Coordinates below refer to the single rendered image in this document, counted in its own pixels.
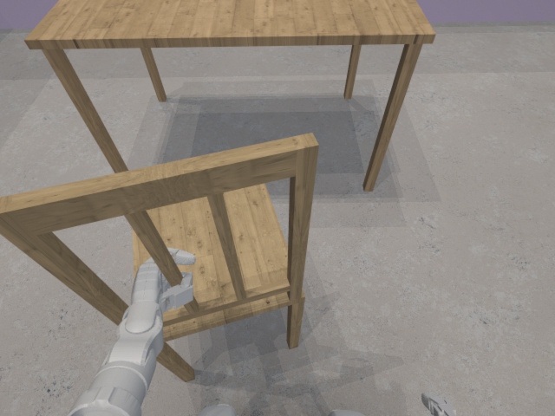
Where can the left robot forearm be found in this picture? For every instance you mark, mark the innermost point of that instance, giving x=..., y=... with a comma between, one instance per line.
x=122, y=381

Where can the chair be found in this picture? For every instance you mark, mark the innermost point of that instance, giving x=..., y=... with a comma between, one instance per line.
x=215, y=206

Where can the robot right hand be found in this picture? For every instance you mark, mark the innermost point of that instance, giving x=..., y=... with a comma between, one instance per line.
x=437, y=406

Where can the table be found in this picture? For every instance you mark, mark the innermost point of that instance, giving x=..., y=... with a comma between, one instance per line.
x=146, y=24

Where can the robot left hand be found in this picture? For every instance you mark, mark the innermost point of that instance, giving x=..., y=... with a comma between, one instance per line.
x=151, y=285

